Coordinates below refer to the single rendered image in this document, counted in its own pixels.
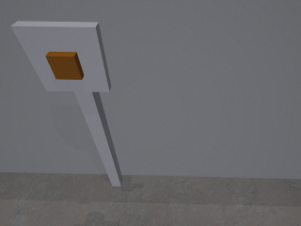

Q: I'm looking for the panel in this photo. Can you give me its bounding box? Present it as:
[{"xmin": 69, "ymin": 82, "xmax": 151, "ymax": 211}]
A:
[{"xmin": 11, "ymin": 21, "xmax": 122, "ymax": 187}]

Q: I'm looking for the button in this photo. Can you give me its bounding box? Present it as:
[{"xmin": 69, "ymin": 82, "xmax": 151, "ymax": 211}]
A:
[{"xmin": 45, "ymin": 52, "xmax": 84, "ymax": 80}]

